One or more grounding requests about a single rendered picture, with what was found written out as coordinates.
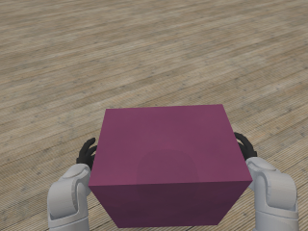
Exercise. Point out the left robot forearm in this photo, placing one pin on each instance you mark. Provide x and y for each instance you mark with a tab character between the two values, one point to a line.
67	204

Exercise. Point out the right robot forearm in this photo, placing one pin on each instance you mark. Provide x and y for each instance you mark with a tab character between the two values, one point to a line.
275	197

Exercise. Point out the robot right hand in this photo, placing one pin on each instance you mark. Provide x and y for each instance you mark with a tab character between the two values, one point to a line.
246	147

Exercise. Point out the robot left hand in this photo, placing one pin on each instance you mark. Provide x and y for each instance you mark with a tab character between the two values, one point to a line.
85	156

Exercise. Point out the carton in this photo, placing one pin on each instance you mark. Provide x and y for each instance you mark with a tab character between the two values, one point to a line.
168	166

